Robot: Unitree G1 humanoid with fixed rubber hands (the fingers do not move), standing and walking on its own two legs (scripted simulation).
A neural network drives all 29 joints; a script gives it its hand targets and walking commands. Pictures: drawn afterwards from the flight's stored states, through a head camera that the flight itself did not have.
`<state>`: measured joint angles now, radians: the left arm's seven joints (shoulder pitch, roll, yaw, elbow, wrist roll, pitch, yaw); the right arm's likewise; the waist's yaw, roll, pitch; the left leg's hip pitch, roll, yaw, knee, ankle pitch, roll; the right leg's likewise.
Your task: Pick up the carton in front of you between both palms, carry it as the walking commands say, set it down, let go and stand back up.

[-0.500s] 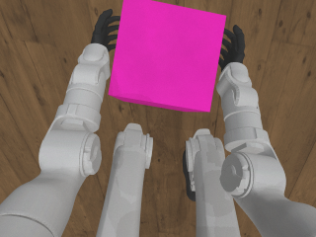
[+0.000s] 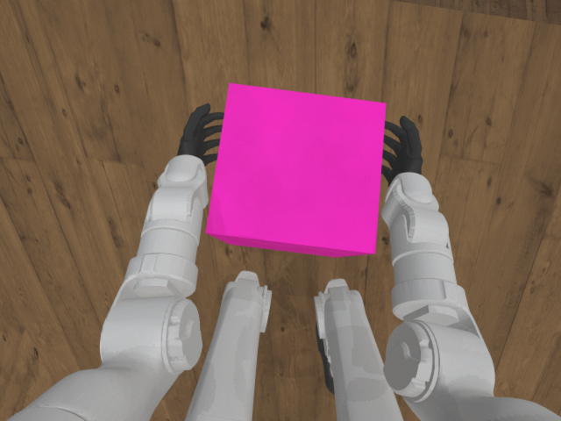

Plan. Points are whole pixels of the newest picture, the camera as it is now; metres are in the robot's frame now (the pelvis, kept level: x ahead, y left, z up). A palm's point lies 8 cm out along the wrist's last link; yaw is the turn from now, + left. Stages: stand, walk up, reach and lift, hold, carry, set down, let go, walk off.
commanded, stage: reach and lift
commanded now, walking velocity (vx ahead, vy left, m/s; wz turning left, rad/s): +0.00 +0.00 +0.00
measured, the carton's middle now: (292, 187) +0.43 +0.02 -0.13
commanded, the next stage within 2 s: hold in 1.96 s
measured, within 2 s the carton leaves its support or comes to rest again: neither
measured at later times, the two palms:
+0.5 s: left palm (157, 134) +0.40 +0.16 +0.11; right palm (481, 149) +0.40 -0.14 +0.12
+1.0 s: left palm (74, 74) +0.36 +0.15 +0.25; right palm out of the picture +0.38 -0.15 +0.25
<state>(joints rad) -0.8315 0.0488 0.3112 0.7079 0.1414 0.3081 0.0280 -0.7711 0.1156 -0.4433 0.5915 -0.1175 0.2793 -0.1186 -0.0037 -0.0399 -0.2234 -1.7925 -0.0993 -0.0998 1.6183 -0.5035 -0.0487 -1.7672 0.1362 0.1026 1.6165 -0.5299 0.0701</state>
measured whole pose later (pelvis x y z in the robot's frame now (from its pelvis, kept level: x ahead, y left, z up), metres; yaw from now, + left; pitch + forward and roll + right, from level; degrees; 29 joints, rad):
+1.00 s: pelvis +0.08 +0.00 +0.23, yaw +1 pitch +0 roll +0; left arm -0.23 -0.14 0.23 0.40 0.24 0.57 0.04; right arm -0.26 0.15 -0.27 0.41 -0.24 0.54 -0.02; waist 0.00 -0.01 -0.11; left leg -0.23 -0.05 -0.14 0.46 -0.23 -0.01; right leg -0.22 0.05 0.16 0.47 -0.25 0.01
